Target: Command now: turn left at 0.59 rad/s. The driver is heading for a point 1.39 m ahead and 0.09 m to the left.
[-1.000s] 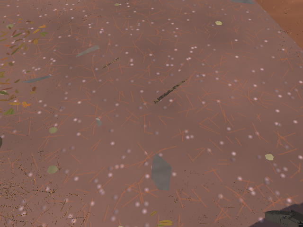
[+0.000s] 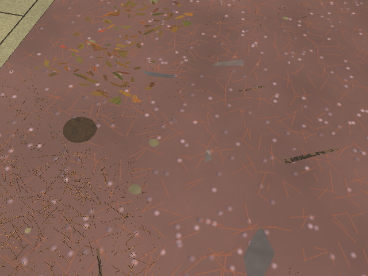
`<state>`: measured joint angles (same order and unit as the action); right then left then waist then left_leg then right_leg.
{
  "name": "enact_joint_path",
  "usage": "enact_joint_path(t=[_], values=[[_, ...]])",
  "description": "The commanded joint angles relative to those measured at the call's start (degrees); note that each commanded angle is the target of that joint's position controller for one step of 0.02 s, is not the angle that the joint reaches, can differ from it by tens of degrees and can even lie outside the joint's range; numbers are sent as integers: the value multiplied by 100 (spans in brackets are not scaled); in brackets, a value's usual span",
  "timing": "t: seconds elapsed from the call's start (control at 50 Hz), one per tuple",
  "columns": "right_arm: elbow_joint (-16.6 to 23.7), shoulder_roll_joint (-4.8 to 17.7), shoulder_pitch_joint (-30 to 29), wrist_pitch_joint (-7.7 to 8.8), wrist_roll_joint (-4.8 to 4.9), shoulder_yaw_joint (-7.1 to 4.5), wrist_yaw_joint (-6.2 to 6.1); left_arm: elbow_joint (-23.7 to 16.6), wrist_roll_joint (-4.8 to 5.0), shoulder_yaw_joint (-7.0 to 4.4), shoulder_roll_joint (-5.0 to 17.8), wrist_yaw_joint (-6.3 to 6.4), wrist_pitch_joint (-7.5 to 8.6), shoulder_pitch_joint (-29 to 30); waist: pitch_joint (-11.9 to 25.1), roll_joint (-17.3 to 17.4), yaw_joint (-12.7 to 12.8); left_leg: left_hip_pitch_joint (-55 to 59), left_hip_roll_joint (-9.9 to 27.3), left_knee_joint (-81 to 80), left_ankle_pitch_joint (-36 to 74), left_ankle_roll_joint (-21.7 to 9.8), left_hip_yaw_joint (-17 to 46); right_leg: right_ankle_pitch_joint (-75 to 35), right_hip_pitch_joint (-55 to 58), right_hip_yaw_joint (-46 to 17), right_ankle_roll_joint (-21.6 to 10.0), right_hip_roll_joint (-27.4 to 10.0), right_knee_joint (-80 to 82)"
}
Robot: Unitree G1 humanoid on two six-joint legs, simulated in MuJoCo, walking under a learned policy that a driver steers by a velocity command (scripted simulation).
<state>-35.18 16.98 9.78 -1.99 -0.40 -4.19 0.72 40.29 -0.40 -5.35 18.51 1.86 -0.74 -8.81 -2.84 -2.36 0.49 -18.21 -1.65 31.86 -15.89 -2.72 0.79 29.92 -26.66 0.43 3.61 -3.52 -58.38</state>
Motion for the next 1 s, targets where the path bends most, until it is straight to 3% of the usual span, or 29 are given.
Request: enact_joint_path(t=[0.02, 0.08, 0.16, 0.22, 0.26, 0.3, 0.34, 0.36, 0.38, 0.4, 0.42, 0.44, 0.48, 0.52, 0.62, 0.7, 0.74, 0.76, 0.78, 0.8, 0.82, 0.84, 0.86, 0.88, 0.9, 0.94, 1.0], values=[[359, 963, -132, 155, 115, -260, -105, -483, -39, -173, 626, 111, 62, 269, 718, 923, -85, 1301, 1487, -1133, 2753, -1047, 1765, -371, -1248, -476, 35, 44, -751], [368, 925, -181, 93, 68, -218, -191, -397, -7, -144, 468, 62, 80, 41, 889, 982, 25, 1061, 1244, -1153, 2775, -1049, 1622, -904, -807, -397, 136, 266, -604], [327, 1035, -69, 58, 97, -259, -256, -461, 11, -63, 314, 31, 110, 304, 824, 1027, -117, 1101, 1159, -1120, 1954, -1026, 1932, -1087, -613, -489, 179, 374, 637], [312, 1072, 33, 61, 133, -270, -235, -514, 78, -60, 367, -70, 186, 414, 704, 1201, -242, 729, 1067, -1497, -692, -1087, 2461, -1033, -244, -474, 74, 462, 1428], [292, 1103, 60, 87, 140, -267, -195, -564, 129, -82, 425, -134, 291, 452, 536, 1296, -258, 539, 1050, -1582, -1383, -1103, 2785, -800, 18, -465, -50, 528, 1877], [275, 1083, 67, 104, 157, -250, -166, -552, 175, -100, 427, -188, 418, 335, 491, 1255, -178, 346, 975, -1541, -1597, -1056, 2997, -800, 532, -435, -186, 584, 2414], [280, 898, -68, 97, 166, -170, -178, -357, 184, -106, 321, -228, 524, -165, 508, 1097, 131, -57, 708, -1252, -1800, -822, 2839, -1623, 1555, -269, -379, 510, 3456], [278, 635, -30, 126, 137, -82, -190, -275, 127, -128, 379, -211, 558, -451, 618, 858, 246, -545, 467, -798, -1899, -566, 2565, -1664, 2328, -477, -514, 175, 3666], [285, 151, 47, 168, 82, 74, -178, -208, -8, -140, 575, -184, 580, -1003, 902, -49, 358, -1193, -88, 816, -2042, -174, 1755, -809, 3083, -1631, -831, -877, 4045], [582, 369, -150, 260, 215, -3, -195, -63, -181, -269, 1147, -256, 595, -1297, 350, -1100, 306, -2559, -592, 1850, -1993, -25, 1040, 806, 2891, -3672, -1586, -1709, 4737], [500, 782, -172, 334, 202, -115, -212, -118, -81, -225, 902, -262, 646, -981, -186, -799, 201, -2963, -126, 2556, -1546, 46, 1156, 1345, 2568, -3826, -1816, -1863, 4863], [369, 887, -65, 368, 182, -160, -184, -140, 31, -132, 607, -212, 657, -805, -352, -689, 113, -3088, -40, 2761, -1053, 96, 1123, 1098, 2555, -3341, -1676, -1592, 4865], [243, 748, -13, 433, 106, -149, -120, -116, 85, -65, 480, -152, 632, -785, -286, -522, 93, -3141, 135, 2830, -392, 216, 908, 237, 2704, -2582, -1444, -1236, 4886], [244, 498, -207, 516, 89, -78, -45, -54, 40, -22, 460, -123, 642, -938, -198, -476, 175, -2935, 301, 2739, 235, 310, 510, -729, 2570, -1924, -1401, -1004, 5000], [395, 108, -897, 612, 114, 94, 54, 118, 113, -25, 634, -131, 575, -1234, -204, -507, 468, -2062, 427, 1126, 1009, 475, -63, -2041, 2153, -948, -1394, -758, 5082], [455, 224, -1144, 659, 194, 76, 173, 287, 206, -52, 844, -178, 512, -1508, -255, -560, 509, -1294, 303, 236, 1037, 323, -209, -2361, 2135, -866, -1380, -1001, 4967], [436, 386, -955, 676, 218, 16, 200, 343, 241, -69, 917, -173, 461, -1479, -202, -606, 284, -911, 241, -68, 897, 112, -217, -2961, 2345, -892, -1294, -1177, 4759], [354, 501, -606, 685, 199, -54, 179, 358, 256, -65, 941, -164, 433, -1423, -11, -560, 10, -252, 119, -306, 921, -20, -280, -3878, 2289, -798, -1193, -1112, 4313], [133, 720, 144, 678, 183, -187, 127, 378, 245, -20, 839, -158, 419, -1443, 464, -375, -389, 849, 3, -490, 937, -180, -339, -4722, 2094, -541, -1046, -840, 3382], [-47, 1009, 1142, 663, 138, -302, 53, 277, 145, 92, 586, -156, 437, -1394, 1246, -95, -873, 2486, 628, -325, 807, -422, 262, -4094, 1179, -347, -823, -568, 1941], [-147, 1681, 1750, 634, -7, -426, 15, 25, 89, 320, -130, -156, 514, -1899, 2233, 1595, -732, 4418, 2382, -696, -276, -1225, 2911, -1056, -897, -30, -392, 320, -404], [-193, 1178, 1843, 641, -7, -298, 24, 127, 238, 220, 281, -139, 603, -1721, 2370, 1592, -879, 3978, 2550, -1501, -1178, -1355, 4050, 176, -1403, -852, -400, 420, -1307], [-232, 905, 1436, 652, 25, -180, 25, -3, 380, 86, 667, -161, 622, -1282, 1388, 1314, -769, 3263, 2384, -1603, -1292, -1097, 3155, -202, -1820, -859, -477, 122, -1577], [-219, 701, 1050, 656, 45, -112, 24, -61, 346, 96, 633, -165, 609, -1001, 903, 1062, -588, 2569, 2136, -1689, -882, -942, 2426, -673, -1760, -671, -513, -137, -1422], [-237, 510, 726, 675, 29, -55, 36, -51, 253, 91, 556, -169, 572, -890, 532, 911, -416, 1966, 1882, -1878, -405, -862, 1882, -1061, -1605, -642, -484, -282, -1133], [-279, 356, 381, 779, -34, -37, 43, 70, 235, 82, 366, -190, 418, -1100, 308, 1038, -113, 1226, 1598, -2230, 307, -756, 1095, -1561, -1032, -660, -433, -446, -912], [-456, 408, 333, 909, -43, -89, 25, 63, 222, 102, 161, -180, 281, -1019, 73, 723, 12, 961, 1572, -2463, 1279, -794, 366, -2025, -1183, -736, -330, -405, -705]])
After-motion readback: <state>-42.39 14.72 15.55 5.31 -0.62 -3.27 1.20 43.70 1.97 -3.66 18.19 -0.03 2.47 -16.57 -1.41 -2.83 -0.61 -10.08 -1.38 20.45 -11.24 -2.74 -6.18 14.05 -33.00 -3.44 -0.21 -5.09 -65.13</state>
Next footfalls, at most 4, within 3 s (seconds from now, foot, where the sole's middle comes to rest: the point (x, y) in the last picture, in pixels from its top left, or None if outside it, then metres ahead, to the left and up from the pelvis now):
0.36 right None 0.09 -0.12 -0.77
0.80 left None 0.27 0.22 -0.77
1.32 right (170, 226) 0.62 0.05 -0.77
1.80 left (131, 159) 0.92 0.22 -0.77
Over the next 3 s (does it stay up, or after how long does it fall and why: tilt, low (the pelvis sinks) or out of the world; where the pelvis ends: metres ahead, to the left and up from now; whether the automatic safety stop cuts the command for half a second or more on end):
stays up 1.31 0.04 0.00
